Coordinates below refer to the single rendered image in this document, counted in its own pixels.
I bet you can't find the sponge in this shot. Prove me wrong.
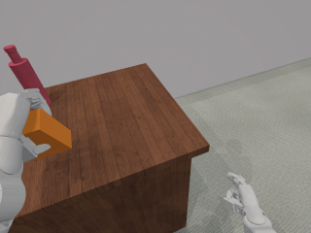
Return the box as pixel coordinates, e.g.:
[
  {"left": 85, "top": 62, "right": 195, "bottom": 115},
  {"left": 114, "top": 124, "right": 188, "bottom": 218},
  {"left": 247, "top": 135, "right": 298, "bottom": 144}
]
[{"left": 22, "top": 108, "right": 72, "bottom": 161}]

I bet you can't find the robot left forearm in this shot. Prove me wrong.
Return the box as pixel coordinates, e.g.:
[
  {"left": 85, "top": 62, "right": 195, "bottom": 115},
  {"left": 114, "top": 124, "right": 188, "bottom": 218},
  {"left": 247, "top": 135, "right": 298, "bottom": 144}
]
[{"left": 0, "top": 136, "right": 26, "bottom": 233}]

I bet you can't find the robot right forearm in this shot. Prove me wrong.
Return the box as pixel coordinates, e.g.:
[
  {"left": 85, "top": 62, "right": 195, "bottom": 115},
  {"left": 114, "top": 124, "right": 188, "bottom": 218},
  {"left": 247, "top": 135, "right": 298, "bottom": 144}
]
[{"left": 242, "top": 206, "right": 277, "bottom": 233}]

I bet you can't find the right robot hand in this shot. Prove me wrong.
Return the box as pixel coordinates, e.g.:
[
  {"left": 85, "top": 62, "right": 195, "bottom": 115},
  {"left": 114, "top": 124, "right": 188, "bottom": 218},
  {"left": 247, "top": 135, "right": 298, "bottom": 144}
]
[{"left": 224, "top": 172, "right": 260, "bottom": 216}]

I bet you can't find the left robot hand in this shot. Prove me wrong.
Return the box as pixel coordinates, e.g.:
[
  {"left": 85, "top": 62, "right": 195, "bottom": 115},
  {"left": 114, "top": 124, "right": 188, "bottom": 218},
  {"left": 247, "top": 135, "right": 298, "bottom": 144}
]
[{"left": 0, "top": 88, "right": 52, "bottom": 163}]

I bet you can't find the table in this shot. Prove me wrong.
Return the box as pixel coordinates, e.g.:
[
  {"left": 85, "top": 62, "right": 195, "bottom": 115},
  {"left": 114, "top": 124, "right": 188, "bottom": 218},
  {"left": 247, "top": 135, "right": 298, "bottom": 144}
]
[{"left": 8, "top": 63, "right": 210, "bottom": 233}]

